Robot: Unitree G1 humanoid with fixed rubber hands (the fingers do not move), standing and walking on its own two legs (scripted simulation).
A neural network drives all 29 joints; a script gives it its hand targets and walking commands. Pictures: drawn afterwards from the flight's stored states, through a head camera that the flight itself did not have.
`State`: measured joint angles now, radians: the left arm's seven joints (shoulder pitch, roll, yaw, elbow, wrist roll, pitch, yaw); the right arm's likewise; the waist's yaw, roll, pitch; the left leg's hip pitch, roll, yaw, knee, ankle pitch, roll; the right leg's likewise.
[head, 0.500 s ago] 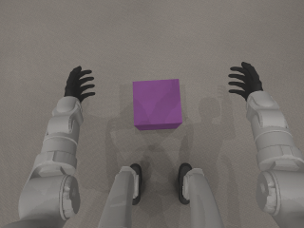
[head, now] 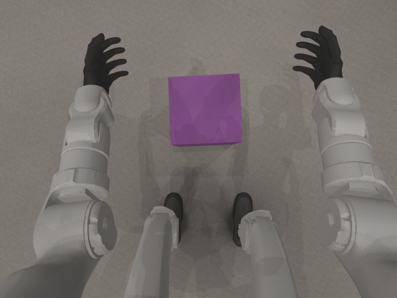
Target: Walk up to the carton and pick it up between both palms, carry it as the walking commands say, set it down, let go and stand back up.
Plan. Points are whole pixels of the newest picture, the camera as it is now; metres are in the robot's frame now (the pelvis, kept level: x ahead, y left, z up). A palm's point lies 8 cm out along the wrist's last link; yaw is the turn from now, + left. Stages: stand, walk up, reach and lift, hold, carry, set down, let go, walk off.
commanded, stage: reach and lift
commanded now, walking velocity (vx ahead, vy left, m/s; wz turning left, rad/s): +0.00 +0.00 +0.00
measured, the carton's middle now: (205, 115) +0.49 +0.03 -0.52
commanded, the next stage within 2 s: none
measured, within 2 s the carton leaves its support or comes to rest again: neither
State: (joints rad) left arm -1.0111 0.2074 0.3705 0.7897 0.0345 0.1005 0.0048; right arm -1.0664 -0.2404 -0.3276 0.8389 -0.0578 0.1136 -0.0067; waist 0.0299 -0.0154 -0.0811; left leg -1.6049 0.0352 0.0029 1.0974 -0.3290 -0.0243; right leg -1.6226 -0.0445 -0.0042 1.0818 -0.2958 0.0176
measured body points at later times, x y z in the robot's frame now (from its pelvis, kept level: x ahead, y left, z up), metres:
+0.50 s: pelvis -0.03 +0.00 -0.14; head +0.31 +0.00 +0.15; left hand +0.50 +0.21 -0.28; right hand +0.52 -0.19 -0.28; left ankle +0.06 +0.13 -0.61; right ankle +0.07 -0.13 -0.61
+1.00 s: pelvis -0.05 +0.00 -0.24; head +0.32 +0.01 +0.01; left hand +0.49 +0.20 -0.42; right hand +0.51 -0.17 -0.42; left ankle +0.06 +0.13 -0.61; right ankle +0.07 -0.13 -0.61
